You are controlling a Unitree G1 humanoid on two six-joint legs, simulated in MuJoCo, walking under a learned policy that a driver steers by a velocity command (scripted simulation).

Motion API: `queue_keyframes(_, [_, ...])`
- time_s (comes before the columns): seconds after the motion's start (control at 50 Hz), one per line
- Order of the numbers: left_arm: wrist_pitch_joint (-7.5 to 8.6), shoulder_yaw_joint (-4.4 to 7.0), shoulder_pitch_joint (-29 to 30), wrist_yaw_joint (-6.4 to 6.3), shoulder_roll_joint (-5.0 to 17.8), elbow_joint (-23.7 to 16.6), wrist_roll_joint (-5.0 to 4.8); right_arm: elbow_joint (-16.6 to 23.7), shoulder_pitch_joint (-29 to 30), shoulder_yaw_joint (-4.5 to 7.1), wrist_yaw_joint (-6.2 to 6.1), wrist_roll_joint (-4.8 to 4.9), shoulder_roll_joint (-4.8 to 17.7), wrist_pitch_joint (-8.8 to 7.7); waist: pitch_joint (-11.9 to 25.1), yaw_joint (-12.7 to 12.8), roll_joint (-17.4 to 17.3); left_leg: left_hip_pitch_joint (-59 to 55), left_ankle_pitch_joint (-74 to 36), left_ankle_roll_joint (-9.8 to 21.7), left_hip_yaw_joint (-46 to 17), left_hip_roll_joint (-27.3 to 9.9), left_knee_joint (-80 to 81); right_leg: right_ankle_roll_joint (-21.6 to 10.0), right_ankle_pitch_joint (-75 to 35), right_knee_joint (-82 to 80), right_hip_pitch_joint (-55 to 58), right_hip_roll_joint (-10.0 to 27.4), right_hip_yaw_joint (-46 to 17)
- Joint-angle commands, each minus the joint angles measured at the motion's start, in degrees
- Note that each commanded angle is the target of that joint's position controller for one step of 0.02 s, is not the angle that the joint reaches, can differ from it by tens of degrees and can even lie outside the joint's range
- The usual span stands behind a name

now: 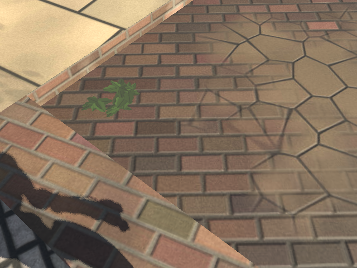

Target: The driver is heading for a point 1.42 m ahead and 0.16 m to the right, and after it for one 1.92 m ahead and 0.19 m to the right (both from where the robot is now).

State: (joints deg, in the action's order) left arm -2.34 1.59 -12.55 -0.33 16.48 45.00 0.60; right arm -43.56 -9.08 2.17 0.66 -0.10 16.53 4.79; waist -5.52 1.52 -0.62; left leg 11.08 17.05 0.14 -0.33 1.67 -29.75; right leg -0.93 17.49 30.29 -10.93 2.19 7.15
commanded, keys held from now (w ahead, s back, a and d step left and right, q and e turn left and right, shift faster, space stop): no key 0.94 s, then w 0.06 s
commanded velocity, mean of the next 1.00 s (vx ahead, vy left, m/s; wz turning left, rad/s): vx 0.00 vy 0.00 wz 0.04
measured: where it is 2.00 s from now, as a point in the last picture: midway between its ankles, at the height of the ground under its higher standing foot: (180, 262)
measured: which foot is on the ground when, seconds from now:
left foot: down 0.00-1.00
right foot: down 0.00-1.00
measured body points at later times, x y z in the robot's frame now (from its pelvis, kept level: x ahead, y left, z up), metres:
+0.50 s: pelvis -0.03 -0.01 +0.01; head -0.03 -0.01 +0.46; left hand +0.01 +0.26 -0.13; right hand +0.04 -0.28 -0.13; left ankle -0.01 +0.10 -0.73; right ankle -0.03 -0.12 -0.73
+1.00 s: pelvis -0.02 -0.02 +0.01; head -0.02 -0.02 +0.46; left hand -0.01 +0.23 -0.14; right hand -0.02 -0.26 -0.15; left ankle -0.01 +0.10 -0.73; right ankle -0.03 -0.12 -0.73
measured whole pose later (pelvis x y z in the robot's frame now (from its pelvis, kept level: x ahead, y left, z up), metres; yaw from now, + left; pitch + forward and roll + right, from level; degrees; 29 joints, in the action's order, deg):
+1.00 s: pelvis -0.02 -0.02 +0.01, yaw +1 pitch -1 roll +0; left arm -0.6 -0.9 -14.2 -1.5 12.0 64.0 0.6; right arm -66.2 -14.4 -1.1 -1.8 -0.6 11.7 0.5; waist -0.8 -0.1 -0.4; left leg 10.4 10.8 -0.2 -2.3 0.5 -22.1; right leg -1.6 12.8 21.9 -8.0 -1.4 0.1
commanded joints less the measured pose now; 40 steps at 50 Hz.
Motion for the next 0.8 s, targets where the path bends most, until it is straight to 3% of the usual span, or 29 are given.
queue_keyframes(0.02, [0.49,1.29,-2.1,0.33,5.6,-2.9,0.47,2.0,-4.2,1.59,-1.03,-1.59,10.5,-2.24,9.7,-0.2,-5.0,-14.4,-24.3,3.1,-16.3,-14.5,14.5,-0.5,-11.7,4.7,-5.6,5.9,-5.2])
queue_keyframes(0.04, [-0.61,0.40,-1.1,-0.03,3.3,-2.6,-0.37,1.3,-1.7,1.66,-1.01,-0.14,11.3,-2.50,7.7,-1.0,-12.6,-4.0,-31.5,10.6,-19.4,-19.3,12.8,0.8,10.9,3.1,-2.6,-0.1,-4.7])
queue_keyframes(0.06, [-1.42,1.03,0.4,-0.26,6.1,-1.8,-0.42,1.3,-0.1,0.72,-0.74,-0.59,7.8,-3.02,5.2,-1.5,-9.1,-3.3,-27.5,12.3,-19.3,-18.6,14.0,1.1,13.5,7.7,-3.5,0.0,-6.7])
queue_keyframes(0.1, [-1.56,1.21,0.9,0.08,5.9,-0.5,-0.70,0.5,3.1,-0.47,-1.27,-1.18,5.6,-3.46,3.9,-0.5,-8.0,-2.3,-23.7,10.4,-15.1,-14.9,14.7,0.8,10.5,7.8,-3.6,-0.4,-8.5])
queue_keyframes(0.14, [-1.08,1.12,-0.6,0.08,5.5,1.2,-0.02,-1.0,3.3,-0.67,-1.92,-0.73,6.0,-3.73,5.3,-0.1,-8.7,-3.9,-27.3,8.7,-12.0,-12.3,13.3,1.0,6.1,5.2,-1.8,-1.0,-8.2])
queue_keyframes(0.18, [-0.66,0.67,-1.6,-0.14,4.4,2.8,0.02,-2.3,3.3,-0.99,-1.97,-0.37,5.7,-3.77,6.8,0.0,-7.2,-4.5,-26.0,7.8,-10.6,-11.3,11.9,1.4,2.4,-0.4,1.0,-1.4,-7.5])
queue_keyframes(0.2, [-0.46,0.37,-2.0,-0.31,3.8,3.7,0.06,-3.0,3.6,-0.97,-1.95,-0.12,5.9,-3.64,6.7,0.5,-6.1,-3.4,-21.4,6.5,-10.0,-10.4,11.6,1.5,-3.6,-6.2,3.7,-1.3,-7.3])
queue_keyframes(0.24, [0.23,0.22,-1.2,-0.58,5.4,4.5,0.81,-4.6,1.8,-0.82,-1.82,-0.15,6.1,-3.45,5.6,-0.9,-3.9,1.2,-7.5,3.1,-10.4,-8.1,12.9,1.5,-12.4,-11.6,8.5,2.7,-10.9])
queue_keyframes(0.26, [0.41,0.67,0.3,-0.43,7.7,5.1,0.33,-5.5,0.1,-0.60,-1.61,-0.12,6.1,-3.21,2.9,-3.0,-0.8,1.2,-2.7,2.4,-9.2,-5.7,15.2,0.7,-9.4,-10.4,3.9,3.1,-11.7])
queue_keyframes(0.3, [1.02,0.29,0.8,0.01,5.8,6.6,0.16,-7.2,1.4,-0.61,-1.63,-0.31,5.9,-2.96,1.1,-1.8,1.8,-2.9,-3.6,2.1,-8.1,-5.3,13.6,0.5,-4.7,-13.1,-1.6,2.9,-12.3])
queue_keyframes(0.34, [1.55,0.09,0.8,-0.32,5.5,7.9,0.21,-8.8,0.8,-0.51,-1.52,-0.40,5.9,-3.31,2.4,-2.0,3.4,-4.6,-6.8,2.2,-7.6,-5.5,12.3,0.4,-4.8,-14.6,-1.7,3.0,-12.8])
queue_keyframes(0.58, [1.85,-0.74,-0.6,-0.86,4.9,13.5,0.01,-16.7,-2.0,-1.47,-1.90,-0.40,4.1,-4.27,2.6,-1.5,1.1,-1.3,-6.6,0.9,-6.8,-5.2,13.4,-1.2,-0.7,-16.0,-0.4,3.2,-13.9])
queue_keyframes(0.8, [2.02,-1.53,-2.1,-1.06,2.9,16.6,-0.10,-20.6,-5.7,-2.40,-2.41,-0.40,2.4,-4.62,2.6,-1.4,0.6,-0.5,-8.8,0.7,-6.6,-5.6,12.8,-1.6,-4.6,-14.7,0.3,2.7,-13.3])
Velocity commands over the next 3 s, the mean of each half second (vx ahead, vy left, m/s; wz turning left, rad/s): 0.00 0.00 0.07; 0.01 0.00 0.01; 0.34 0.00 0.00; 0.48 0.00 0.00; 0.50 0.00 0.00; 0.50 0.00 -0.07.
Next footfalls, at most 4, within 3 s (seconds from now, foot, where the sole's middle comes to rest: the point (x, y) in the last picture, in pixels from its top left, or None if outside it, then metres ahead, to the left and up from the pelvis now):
1.64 right None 0.41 -0.06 -0.77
2.20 left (165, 208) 0.69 0.11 -0.77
2.68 right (206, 157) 1.02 -0.07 -0.89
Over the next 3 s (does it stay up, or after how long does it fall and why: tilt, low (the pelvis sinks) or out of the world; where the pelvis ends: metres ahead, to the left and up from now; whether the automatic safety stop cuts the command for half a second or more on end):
stays up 1.04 0.04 -0.12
